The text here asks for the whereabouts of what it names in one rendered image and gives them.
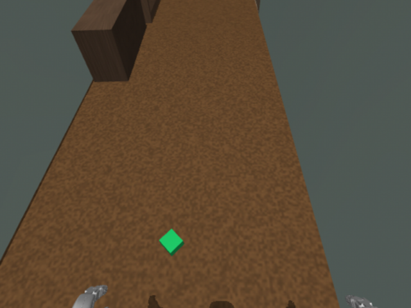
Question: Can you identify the right robot hand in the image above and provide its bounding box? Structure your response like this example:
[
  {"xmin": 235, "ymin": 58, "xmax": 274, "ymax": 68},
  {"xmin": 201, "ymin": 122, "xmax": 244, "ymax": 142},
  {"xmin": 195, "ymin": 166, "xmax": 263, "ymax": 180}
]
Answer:
[{"xmin": 345, "ymin": 295, "xmax": 377, "ymax": 308}]

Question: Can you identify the left robot hand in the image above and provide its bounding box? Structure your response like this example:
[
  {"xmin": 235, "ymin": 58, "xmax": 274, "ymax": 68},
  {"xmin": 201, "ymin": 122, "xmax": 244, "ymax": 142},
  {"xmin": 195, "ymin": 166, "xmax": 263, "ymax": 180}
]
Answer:
[{"xmin": 72, "ymin": 285, "xmax": 109, "ymax": 308}]

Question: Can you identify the bookshelf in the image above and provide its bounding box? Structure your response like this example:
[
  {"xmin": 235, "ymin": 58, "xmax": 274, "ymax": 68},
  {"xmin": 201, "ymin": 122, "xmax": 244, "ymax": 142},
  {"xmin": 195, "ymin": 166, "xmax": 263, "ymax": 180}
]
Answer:
[{"xmin": 141, "ymin": 0, "xmax": 160, "ymax": 23}]

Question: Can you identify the small box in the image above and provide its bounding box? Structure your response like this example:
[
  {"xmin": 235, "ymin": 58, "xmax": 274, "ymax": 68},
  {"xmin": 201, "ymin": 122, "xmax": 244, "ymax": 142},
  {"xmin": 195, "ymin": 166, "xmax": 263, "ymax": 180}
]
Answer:
[{"xmin": 159, "ymin": 229, "xmax": 184, "ymax": 256}]

